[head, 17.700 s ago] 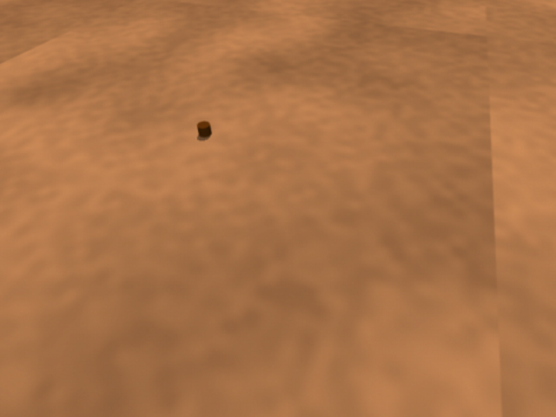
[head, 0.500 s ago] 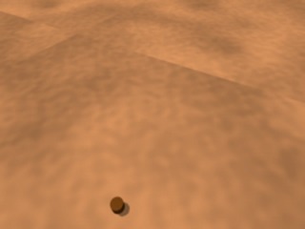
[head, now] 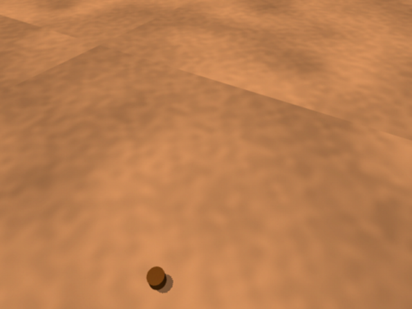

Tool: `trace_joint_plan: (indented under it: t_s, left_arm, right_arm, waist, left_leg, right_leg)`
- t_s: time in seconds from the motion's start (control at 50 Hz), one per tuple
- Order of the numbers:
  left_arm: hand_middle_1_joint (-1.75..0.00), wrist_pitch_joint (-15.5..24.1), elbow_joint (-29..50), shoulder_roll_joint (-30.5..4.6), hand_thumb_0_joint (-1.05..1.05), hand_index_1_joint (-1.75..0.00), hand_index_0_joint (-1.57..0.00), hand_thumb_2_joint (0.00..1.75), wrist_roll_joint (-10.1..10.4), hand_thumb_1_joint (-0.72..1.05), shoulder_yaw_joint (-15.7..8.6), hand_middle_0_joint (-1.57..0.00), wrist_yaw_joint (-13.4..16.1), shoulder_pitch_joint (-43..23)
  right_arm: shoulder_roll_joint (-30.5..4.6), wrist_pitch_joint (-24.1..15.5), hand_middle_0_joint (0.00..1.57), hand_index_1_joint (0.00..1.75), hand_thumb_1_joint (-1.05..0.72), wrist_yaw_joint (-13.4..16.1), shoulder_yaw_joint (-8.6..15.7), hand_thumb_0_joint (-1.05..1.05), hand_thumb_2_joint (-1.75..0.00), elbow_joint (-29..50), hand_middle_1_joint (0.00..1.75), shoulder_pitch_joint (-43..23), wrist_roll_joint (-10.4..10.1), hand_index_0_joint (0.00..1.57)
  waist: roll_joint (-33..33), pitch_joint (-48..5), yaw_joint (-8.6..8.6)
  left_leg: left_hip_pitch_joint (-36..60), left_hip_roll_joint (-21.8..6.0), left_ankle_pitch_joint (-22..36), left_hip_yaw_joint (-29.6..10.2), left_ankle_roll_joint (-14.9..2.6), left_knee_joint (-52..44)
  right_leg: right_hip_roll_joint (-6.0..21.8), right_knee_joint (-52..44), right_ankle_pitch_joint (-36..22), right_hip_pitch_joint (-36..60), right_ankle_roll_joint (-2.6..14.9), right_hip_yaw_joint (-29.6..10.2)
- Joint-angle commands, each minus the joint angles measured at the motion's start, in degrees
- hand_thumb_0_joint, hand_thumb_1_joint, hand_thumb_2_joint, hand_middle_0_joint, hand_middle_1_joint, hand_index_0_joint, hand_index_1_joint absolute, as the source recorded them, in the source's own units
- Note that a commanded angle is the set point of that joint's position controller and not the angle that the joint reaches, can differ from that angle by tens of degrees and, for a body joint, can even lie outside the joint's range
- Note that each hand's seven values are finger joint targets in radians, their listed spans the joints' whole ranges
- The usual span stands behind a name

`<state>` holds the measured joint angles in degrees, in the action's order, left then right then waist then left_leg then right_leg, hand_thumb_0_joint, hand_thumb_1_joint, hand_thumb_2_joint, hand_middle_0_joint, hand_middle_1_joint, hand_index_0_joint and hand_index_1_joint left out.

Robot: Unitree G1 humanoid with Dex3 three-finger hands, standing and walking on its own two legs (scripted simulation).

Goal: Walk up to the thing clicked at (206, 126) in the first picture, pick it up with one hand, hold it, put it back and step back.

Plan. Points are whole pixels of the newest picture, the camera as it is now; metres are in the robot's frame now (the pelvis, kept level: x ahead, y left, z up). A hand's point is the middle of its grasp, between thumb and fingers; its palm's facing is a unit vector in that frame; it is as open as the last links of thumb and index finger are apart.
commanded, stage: stand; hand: left
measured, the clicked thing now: (156, 278) +0.43 +0.27 -0.75
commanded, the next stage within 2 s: none
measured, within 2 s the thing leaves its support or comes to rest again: neither
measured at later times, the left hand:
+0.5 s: hand out of the picture +0.07 +0.25 -0.15, palm faces -0.03 -0.94 -0.34, open 7.4 cm
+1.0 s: hand out of the picture +0.06 +0.25 -0.16, palm faces -0.04 -0.94 -0.34, open 7.4 cm
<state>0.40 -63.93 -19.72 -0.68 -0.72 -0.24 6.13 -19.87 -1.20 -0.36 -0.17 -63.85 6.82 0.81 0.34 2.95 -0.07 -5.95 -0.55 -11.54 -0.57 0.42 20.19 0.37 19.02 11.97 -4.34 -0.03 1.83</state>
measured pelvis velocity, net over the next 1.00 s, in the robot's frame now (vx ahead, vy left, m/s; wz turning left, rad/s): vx -0.01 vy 0.00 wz -0.01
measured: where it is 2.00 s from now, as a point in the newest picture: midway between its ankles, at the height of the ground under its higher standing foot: outside the picture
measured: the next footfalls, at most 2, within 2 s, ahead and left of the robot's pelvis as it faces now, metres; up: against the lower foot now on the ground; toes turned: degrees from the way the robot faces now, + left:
none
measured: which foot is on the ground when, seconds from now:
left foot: down 0.00-1.00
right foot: down 0.00-1.00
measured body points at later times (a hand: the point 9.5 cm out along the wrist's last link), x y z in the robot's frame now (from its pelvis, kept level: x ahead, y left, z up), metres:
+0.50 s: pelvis -0.01 +0.00 +0.00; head +0.00 +0.00 +0.45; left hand +0.07 +0.30 -0.13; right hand +0.07 -0.30 -0.13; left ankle +0.00 +0.12 -0.75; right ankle -0.02 -0.12 -0.75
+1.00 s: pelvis -0.01 +0.00 +0.00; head +0.00 +0.00 +0.45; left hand +0.06 +0.30 -0.13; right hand +0.05 -0.30 -0.13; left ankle +0.00 +0.12 -0.75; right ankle -0.02 -0.12 -0.75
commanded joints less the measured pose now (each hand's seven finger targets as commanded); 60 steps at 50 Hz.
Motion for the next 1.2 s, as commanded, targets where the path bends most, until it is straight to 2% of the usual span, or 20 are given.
trace_joint_plan:
  t_s: [0.0, 0.06, 0.1, 0.2, 0.38, 0.52, 0.74, 0.92, 1.06, 1.14, 1.18]
  left_arm:
    - [-0.3, 1.64, 2.85, -11.62, 0.0, -0.3, -0.2, 0.9, 0.54, 0.9, -1.88, -0.2, 0.64, -2.26]
    - [-0.3, 1.66, 2.66, -12.43, 0.0, -0.3, -0.2, 0.9, 0.48, 0.9, -1.89, -0.2, 0.7, -2.76]
    - [-0.3, 1.6, 2.51, -12.15, 0.0, -0.3, -0.2, 0.9, 0.49, 0.9, -1.73, -0.2, 0.69, -3.13]
    - [-0.3, 1.79, 2.19, -12.14, 0.0, -0.3, -0.2, 0.9, 0.25, 0.9, -1.42, -0.2, 0.65, -2.76]
    - [-0.3, 1.58, 1.7, -12.17, 0.0, -0.3, -0.2, 0.9, 0.41, 0.9, -1.2, -0.2, 0.66, -2.32]
    - [-0.3, 1.52, 1.8, -12.47, 0.0, -0.3, -0.2, 0.9, 0.26, 0.9, -1.33, -0.2, 0.64, -2.05]
    - [-0.3, 1.87, 2.14, -12.46, 0.0, -0.3, -0.2, 0.9, 0.15, 0.9, -1.01, -0.2, 0.76, -1.31]
    - [-0.3, 1.57, 1.95, -12.69, 0.0, -0.3, -0.2, 0.9, 0.35, 0.9, -1.2, -0.2, 0.72, -1.12]
    - [-0.3, 1.81, 2.06, -12.63, 0.0, -0.3, -0.2, 0.9, 0.3, 0.9, -1.17, -0.2, 0.63, -0.83]
    - [-0.3, 1.54, 2.15, -12.67, 0.0, -0.3, -0.2, 0.9, 0.28, 0.9, -1.29, -0.2, 0.69, -1.21]
    - [-0.3, 1.55, 2.32, -12.52, 0.0, -0.3, -0.2, 0.9, 0.23, 0.9, -1.28, -0.2, 0.71, -1.08]
  right_arm:
    - [-12.51, -0.96, 0.2, 0.3, -0.9, 1.06, 2.24, 0.0, -0.9, 3.44, 0.3, -3.67, -0.64, 0.2]
    - [-12.03, -0.88, 0.2, 0.3, -0.9, 1.03, 2.15, 0.0, -0.9, 2.99, 0.3, -3.41, -0.48, 0.2]
    - [-12.25, -0.74, 0.2, 0.3, -0.9, 0.99, 2.16, 0.0, -0.9, 2.85, 0.3, -3.71, -0.45, 0.2]
    - [-12.28, -0.98, 0.2, 0.3, -0.9, 0.85, 2.08, 0.0, -0.9, 2.63, 0.3, -4.42, -0.54, 0.2]
    - [-12.15, -0.79, 0.2, 0.3, -0.9, 0.75, 1.93, 0.0, -0.9, 1.84, 0.3, -4.26, -0.47, 0.2]
    - [-12.19, -0.75, 0.2, 0.3, -0.9, 0.73, 1.99, 0.0, -0.9, 1.63, 0.3, -3.45, -0.35, 0.2]
    - [-12.18, -0.63, 0.2, 0.3, -0.9, 0.54, 2.07, 0.0, -0.9, 1.82, 0.3, -3.29, -0.33, 0.2]
    - [-12.03, -0.51, 0.2, 0.3, -0.9, 0.61, 1.84, 0.0, -0.9, 1.53, 0.3, -2.31, -0.29, 0.2]
    - [-12.14, -0.75, 0.2, 0.3, -0.9, 0.65, 1.73, 0.0, -0.9, 1.79, 0.3, -2.03, -0.39, 0.2]
    - [-12.21, -0.66, 0.2, 0.3, -0.9, 0.82, 1.83, 0.0, -0.9, 1.86, 0.3, -2.19, -0.29, 0.2]
    - [-12.4, -0.7, 0.2, 0.3, -0.9, 0.81, 1.91, 0.0, -0.9, 2.04, 0.3, -2.19, -0.33, 0.2]
  waist:
    - [-1.79, -3.48, 0.24]
    - [-0.61, -4.53, 0.04]
    - [-0.96, -4.8, -0.03]
    - [-0.99, -6.95, 0.15]
    - [-0.38, -3.62, 0.24]
    - [-1.05, -3.67, 0.04]
    - [-0.68, -4.74, -0.1]
    - [-0.59, -2.94, -0.05]
    - [-1.07, -4.42, -0.02]
    - [-0.81, -3.6, 0.0]
    - [-0.74, -4.41, 0.07]
  left_leg:
    - [0.45, -7.06, 15.38, -5.11, -1.6, -3.51]
    - [0.88, -7.05, 13.95, -4.98, -1.26, -4.41]
    - [0.38, -6.99, 10.66, -4.84, -1.38, -4.79]
    - [2.71, -7.51, 15.63, -4.92, -1.56, -4.29]
    - [0.67, -7.07, 10.62, -4.96, -1.33, -5.62]
    - [0.34, -6.86, 7.73, -4.86, -1.38, -6.1]
    - [1.1, -7.04, 8.84, -4.85, -1.49, -4.69]
    - [-0.92, -6.78, 6.19, -5.06, -1.35, -5.84]
    - [0.23, -7.05, 9.89, -5.07, -1.55, -4.99]
    - [0.14, -7.04, 8.78, -5.05, -1.44, -5.35]
    - [0.27, -7.17, 10.09, -5.02, -1.56, -5.04]
  right_leg:
    - [7.17, -3.35, -13.21, 0.51, 1.27, -5.62]
    - [7.14, -3.61, -11.6, 0.9, 1.19, -5.54]
    - [7.21, -4.16, -9.19, 1.07, 1.22, -5.81]
    - [7.56, -3.37, -13.6, 1.64, 1.12, -5.52]
    - [7.46, -4.81, -8.85, -0.51, 1.21, -5.78]
    - [7.4, -4.99, -6.04, -1.13, 1.18, -6.03]
    - [7.64, -4.96, -8.4, -1.09, 1.32, -6.32]
    - [7.29, -5.33, -4.8, -1.58, 1.45, -6.52]
    - [7.68, -4.72, -9.26, -0.2, 1.3, -6.42]
    - [7.47, -4.63, -7.38, -1.17, 1.43, -6.36]
    - [7.59, -4.43, -8.82, -0.21, 1.47, -6.13]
